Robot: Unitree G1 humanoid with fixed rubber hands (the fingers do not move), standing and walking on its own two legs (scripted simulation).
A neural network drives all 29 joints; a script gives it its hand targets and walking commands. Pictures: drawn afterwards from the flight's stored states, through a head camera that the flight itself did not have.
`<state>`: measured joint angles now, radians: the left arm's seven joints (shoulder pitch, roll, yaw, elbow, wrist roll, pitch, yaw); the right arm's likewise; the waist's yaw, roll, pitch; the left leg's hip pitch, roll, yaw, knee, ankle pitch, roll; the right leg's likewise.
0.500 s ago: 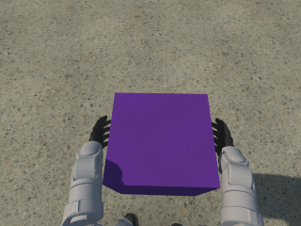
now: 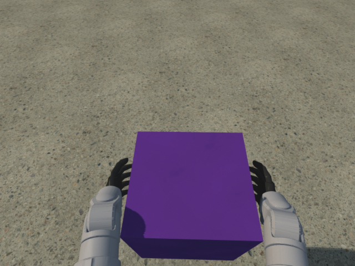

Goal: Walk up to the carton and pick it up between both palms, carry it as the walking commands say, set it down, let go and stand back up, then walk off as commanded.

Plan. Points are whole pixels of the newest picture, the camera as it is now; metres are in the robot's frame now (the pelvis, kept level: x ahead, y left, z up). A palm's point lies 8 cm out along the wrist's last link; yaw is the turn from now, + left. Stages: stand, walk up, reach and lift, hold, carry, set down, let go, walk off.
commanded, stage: reach and lift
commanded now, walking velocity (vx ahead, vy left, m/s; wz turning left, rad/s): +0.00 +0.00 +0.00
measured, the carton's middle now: (188, 199) +0.32 +0.00 -0.05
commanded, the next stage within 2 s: hold in 1.36 s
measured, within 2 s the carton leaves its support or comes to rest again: neither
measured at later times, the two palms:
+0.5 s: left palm (110, 192) +0.28 +0.17 +0.04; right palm (272, 197) +0.28 -0.17 +0.04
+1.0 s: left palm (111, 192) +0.28 +0.17 +0.04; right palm (273, 200) +0.28 -0.17 +0.04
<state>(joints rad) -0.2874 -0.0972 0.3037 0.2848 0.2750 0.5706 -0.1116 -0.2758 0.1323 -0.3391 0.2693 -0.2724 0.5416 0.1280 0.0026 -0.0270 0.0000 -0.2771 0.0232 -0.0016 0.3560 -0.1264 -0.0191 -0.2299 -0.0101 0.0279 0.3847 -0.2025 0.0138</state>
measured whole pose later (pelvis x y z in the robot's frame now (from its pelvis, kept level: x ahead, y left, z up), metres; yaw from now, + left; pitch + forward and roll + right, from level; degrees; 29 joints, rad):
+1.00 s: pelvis +0.00 +0.00 +0.00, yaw +0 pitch -6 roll +0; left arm -0.16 -0.10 0.22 0.07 0.23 0.75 -0.07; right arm -0.17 0.10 -0.24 0.09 -0.21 0.71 0.11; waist -0.02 -0.02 0.07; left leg -0.06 0.02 0.00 0.28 -0.12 -0.02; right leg -0.01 -0.02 0.03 0.29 -0.18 0.02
